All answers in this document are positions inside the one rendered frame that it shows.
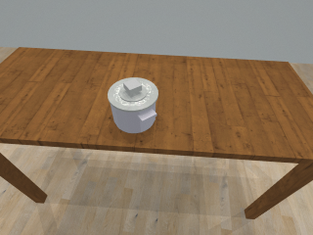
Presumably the pot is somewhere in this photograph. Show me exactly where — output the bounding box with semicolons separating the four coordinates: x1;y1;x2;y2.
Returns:
111;103;157;134

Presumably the table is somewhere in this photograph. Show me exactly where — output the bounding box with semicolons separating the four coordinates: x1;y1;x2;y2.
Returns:
0;47;313;219

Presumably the knob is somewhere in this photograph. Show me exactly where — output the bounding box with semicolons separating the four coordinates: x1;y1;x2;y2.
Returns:
123;78;142;95

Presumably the lid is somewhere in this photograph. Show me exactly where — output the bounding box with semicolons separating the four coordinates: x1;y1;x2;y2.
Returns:
108;77;158;113

